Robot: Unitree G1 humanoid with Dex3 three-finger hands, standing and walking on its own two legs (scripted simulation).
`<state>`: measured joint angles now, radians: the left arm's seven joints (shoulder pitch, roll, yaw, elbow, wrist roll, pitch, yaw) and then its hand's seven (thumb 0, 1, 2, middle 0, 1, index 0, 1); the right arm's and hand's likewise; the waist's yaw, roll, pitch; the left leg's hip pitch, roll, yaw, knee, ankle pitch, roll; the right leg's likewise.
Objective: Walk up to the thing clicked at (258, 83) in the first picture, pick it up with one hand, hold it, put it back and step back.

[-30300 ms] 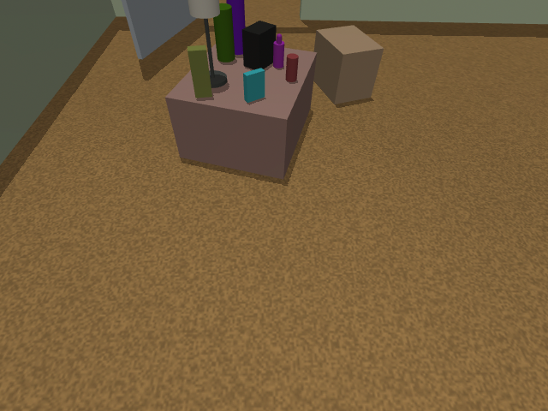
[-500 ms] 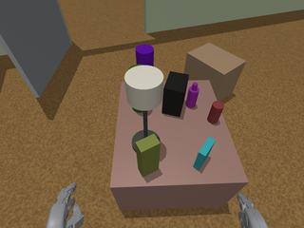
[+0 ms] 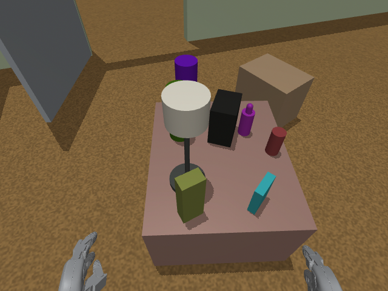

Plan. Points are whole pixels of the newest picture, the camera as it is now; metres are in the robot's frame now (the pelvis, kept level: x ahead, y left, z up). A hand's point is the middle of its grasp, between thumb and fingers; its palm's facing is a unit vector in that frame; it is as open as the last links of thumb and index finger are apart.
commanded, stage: home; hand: right
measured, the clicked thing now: (261, 193) +0.49 -0.22 -0.27
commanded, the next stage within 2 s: stand in 1.06 s
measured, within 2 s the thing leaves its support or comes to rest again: neither
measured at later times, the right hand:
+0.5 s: hand out of the picture +0.16 -0.22 -0.09, palm faces -0.02 +0.95 -0.31, open 17.6 cm
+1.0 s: hand out of the picture +0.05 -0.25 -0.10, palm faces +0.00 +0.94 -0.34, open 17.5 cm
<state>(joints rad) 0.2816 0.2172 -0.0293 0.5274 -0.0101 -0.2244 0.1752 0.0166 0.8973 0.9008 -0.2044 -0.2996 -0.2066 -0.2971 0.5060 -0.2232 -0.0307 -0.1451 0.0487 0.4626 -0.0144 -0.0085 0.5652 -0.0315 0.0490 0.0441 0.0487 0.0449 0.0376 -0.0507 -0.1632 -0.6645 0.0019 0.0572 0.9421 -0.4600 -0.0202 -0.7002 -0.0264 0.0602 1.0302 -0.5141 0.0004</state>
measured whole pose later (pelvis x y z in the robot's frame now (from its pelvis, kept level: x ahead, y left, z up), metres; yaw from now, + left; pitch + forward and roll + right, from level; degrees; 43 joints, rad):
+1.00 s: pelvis -0.01 -0.01 +0.06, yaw +0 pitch -3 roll +0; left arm 0.15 0.30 0.03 1.07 0.03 0.00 0.00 0.01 0.90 0.90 -0.20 -0.31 -0.21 -0.30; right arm 0.22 -0.31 -0.01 1.01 -0.03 -0.01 -0.02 0.00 0.55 -0.03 0.05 0.04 0.05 0.04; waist -0.01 -0.01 0.05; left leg -0.18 0.06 0.02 0.48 -0.24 -0.04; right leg -0.17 0.03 0.01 0.48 -0.25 -0.02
